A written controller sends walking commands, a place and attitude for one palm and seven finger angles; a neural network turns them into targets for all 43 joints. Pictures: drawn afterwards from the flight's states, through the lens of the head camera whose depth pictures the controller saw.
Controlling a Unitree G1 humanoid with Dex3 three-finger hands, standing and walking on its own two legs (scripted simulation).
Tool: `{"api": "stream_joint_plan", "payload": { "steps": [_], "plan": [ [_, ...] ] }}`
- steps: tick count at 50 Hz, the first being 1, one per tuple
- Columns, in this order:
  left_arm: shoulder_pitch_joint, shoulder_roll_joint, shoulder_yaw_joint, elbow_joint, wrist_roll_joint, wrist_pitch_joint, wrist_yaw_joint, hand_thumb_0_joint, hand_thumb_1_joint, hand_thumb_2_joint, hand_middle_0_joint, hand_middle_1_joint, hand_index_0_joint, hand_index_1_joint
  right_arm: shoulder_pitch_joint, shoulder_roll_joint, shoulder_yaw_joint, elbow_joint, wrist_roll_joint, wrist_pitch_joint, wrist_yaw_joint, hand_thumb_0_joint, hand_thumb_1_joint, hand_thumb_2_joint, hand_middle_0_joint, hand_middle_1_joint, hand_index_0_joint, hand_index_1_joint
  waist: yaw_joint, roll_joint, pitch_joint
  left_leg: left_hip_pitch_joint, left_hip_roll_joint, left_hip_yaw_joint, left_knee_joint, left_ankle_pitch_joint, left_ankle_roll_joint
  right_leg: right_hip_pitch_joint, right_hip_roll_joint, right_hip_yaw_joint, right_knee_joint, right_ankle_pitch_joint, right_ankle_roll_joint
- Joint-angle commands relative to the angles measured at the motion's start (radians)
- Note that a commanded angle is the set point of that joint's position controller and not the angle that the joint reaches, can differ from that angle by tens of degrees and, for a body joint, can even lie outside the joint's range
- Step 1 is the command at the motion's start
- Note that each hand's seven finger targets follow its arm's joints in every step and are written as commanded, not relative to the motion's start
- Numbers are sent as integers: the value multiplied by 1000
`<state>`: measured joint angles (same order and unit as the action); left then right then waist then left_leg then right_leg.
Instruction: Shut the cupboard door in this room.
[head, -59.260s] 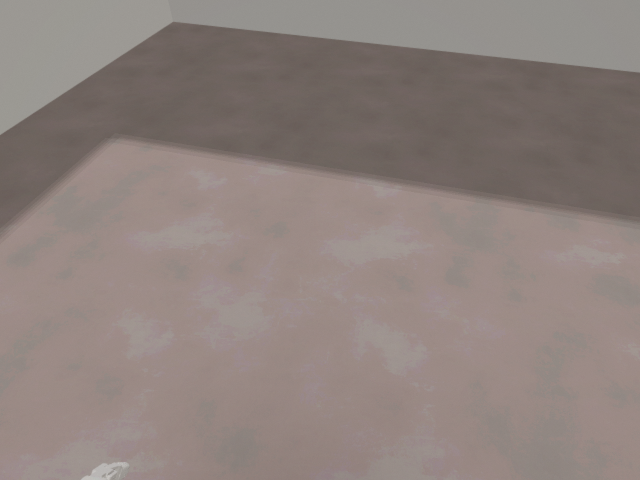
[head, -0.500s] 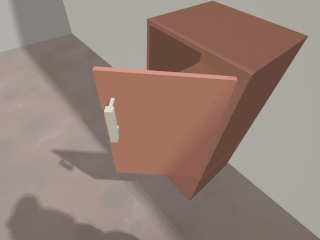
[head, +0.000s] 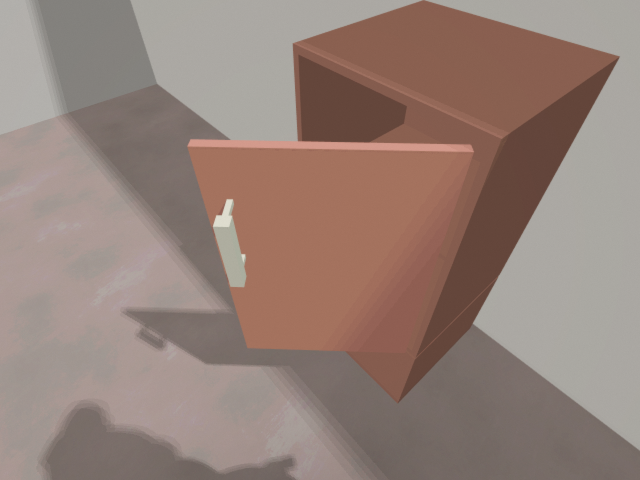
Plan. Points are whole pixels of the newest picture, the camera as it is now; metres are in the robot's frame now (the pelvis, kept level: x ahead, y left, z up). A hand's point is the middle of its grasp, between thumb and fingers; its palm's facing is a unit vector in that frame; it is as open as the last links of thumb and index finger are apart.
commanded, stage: come to a stop and stand still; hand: left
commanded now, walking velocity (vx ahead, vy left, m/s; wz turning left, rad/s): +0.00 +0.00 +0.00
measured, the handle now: (233, 244) +0.46 +0.18 +0.00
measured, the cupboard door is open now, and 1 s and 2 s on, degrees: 46 46 46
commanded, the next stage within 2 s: look again from close up in 1.58 s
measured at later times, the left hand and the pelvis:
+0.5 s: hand out of the picture +0.02 +0.15 -0.16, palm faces -0.02 -0.98 -0.20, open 7.3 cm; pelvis +0.00 -0.02 +0.01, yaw +0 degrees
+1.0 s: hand out of the picture +0.04 +0.13 -0.16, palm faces +0.01 -0.99 -0.17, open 7.3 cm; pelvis +0.05 -0.02 +0.01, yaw -1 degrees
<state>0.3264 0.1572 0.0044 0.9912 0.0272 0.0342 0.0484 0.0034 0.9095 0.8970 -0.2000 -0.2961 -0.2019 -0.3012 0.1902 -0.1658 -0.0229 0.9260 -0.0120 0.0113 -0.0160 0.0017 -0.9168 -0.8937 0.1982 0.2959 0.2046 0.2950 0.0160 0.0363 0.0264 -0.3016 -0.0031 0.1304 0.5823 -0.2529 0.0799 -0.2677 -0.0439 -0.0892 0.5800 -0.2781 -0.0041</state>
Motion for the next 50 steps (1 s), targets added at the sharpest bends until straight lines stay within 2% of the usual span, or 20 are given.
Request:
{"api": "stream_joint_plan", "payload": {
  "steps": [1,2,4,6,8,11,14,17,20,26,27,33,37,39,41,50],
  "plan": [
    [42,92,13,-75,7,-29,-6,0,900,900,-200,-300,-200,-300,11,-129,-26,-88,-4,-6,7,0,-900,-900,200,300,200,300,-3,-77,91,-129,144,-239,-271,-283,-5,-46,-27,82,-101,-121,-41],
    [37,96,13,-77,7,-34,-8,0,900,900,-200,-300,-200,-300,24,-113,-22,-87,-9,-8,8,0,-900,-900,200,300,200,300,-7,-66,95,-107,120,-220,-268,-257,-10,-67,-43,112,-132,-155,-52],
    [23,117,15,-87,2,-38,-9,0,900,900,-200,-300,-200,-300,62,-117,-19,-73,-9,-7,12,0,-900,-900,200,300,200,300,-22,-115,99,-60,95,-191,-235,-236,-21,-131,-62,154,-177,-246,-56],
    [6,132,16,-95,0,-39,-10,0,900,900,-200,-300,-200,-300,96,-113,-16,-59,-11,-8,14,0,-900,-900,200,300,200,300,-31,-139,97,-23,84,-170,-215,-207,-26,-170,-73,172,-208,-291,-57],
    [6,136,17,-99,-2,-41,-12,0,900,900,-200,-300,-200,-300,114,-107,-10,-47,-12,-12,14,0,-900,-900,200,300,200,300,-32,-120,73,3,78,-163,-209,-183,-27,-170,-78,181,-221,-296,-60],
    [-1,144,15,-95,-7,-43,-15,0,900,900,-200,-300,-200,-300,133,-107,-3,-27,-12,-17,14,0,-900,-900,200,300,200,300,-31,-111,74,7,79,-159,-211,-163,-30,-169,-82,190,-236,-300,-61],
    [3,140,13,-85,-9,-44,-17,0,900,900,-200,-300,-200,-300,143,-104,3,-3,-12,-24,12,0,-900,-900,200,300,200,300,-22,-68,64,-16,88,-170,-242,-165,-30,-118,-73,177,-225,-254,-57],
    [14,138,9,-67,-10,-47,-18,0,900,900,-200,-300,-200,-300,155,-91,9,23,-10,-27,11,0,-900,-900,200,300,200,300,-15,-60,62,-23,91,-164,-251,-152,-32,-82,-74,174,-238,-234,-57],
    [8,128,5,-45,-15,-50,-19,0,900,900,-200,-300,-200,-300,177,-85,13,56,-9,-30,8,0,-900,-900,200,300,200,300,-18,-45,56,-17,90,-156,-243,-124,-39,-66,-81,180,-246,-215,-60],
    [19,105,-5,6,-19,-58,-19,0,900,900,-200,-300,-200,-300,194,-71,22,107,-3,-42,1,0,-900,-900,200,300,200,300,-12,-10,22,10,107,-155,-257,-44,-41,14,-76,155,-230,-61,-54],
    [21,102,-6,13,-18,-60,-17,0,900,900,-200,-300,-200,-300,198,-62,23,114,-1,-42,0,0,-900,-900,200,300,200,300,-12,-32,25,21,110,-154,-253,-13,-40,24,-73,153,-233,-27,-53],
    [24,82,-11,53,-18,-63,-12,0,900,900,-200,-300,-200,-300,197,-60,25,151,3,-47,-7,0,-900,-900,200,300,200,300,-14,-27,15,73,121,-144,-243,92,-40,51,-71,134,-219,86,-45],
    [31,70,-13,72,-15,-60,-11,0,900,900,-200,-300,-200,-300,182,-50,25,161,4,-45,-11,0,-900,-900,200,300,200,300,-14,-31,52,86,123,-142,-254,90,-38,29,-66,133,-227,85,-42],
    [35,69,-14,77,-16,-60,-9,0,900,900,-200,-300,-200,-300,173,-53,25,163,4,-45,-11,0,-900,-900,200,300,200,300,-14,-33,46,95,123,-139,-249,103,-38,34,-69,134,-226,100,-40],
    [35,66,-13,85,-16,-61,-9,0,900,900,-200,-300,-200,-300,166,-56,26,171,4,-46,-13,0,-900,-900,200,300,200,300,-15,-62,40,114,124,-139,-246,134,-38,40,-70,132,-225,126,-38],
    [42,66,-11,98,-14,-62,-7,0,900,900,-200,-300,-200,-300,139,-61,26,177,2,-49,-17,0,-900,-900,200,300,200,300,-11,-42,29,156,125,-130,-246,206,-37,66,-75,127,-223,193,-35]
  ]
}}
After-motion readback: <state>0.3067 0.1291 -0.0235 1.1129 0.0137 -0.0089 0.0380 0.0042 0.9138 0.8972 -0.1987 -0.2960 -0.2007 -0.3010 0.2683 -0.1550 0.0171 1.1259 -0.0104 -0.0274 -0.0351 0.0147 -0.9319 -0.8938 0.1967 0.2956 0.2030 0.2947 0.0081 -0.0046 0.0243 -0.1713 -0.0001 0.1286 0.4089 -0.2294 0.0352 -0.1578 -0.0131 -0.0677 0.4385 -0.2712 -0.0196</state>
